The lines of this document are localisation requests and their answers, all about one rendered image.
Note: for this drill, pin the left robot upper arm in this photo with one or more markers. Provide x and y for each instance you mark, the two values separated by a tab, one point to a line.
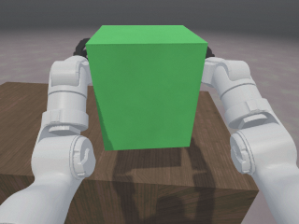
59	165

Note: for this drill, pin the robot right forearm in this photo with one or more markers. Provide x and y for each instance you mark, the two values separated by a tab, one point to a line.
243	104

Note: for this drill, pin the carton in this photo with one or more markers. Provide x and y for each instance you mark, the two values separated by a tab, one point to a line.
146	82

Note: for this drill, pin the right robot upper arm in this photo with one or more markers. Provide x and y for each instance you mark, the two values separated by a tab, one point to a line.
267	154

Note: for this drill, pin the robot left forearm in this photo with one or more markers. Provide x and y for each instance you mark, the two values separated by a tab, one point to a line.
67	99

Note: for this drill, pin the robot right hand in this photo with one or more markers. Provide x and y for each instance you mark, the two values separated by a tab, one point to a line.
209	53

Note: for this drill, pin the pedestal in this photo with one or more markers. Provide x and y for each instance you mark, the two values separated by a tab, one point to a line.
198	184

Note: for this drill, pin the robot left hand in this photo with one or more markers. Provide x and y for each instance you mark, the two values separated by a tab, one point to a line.
80	51

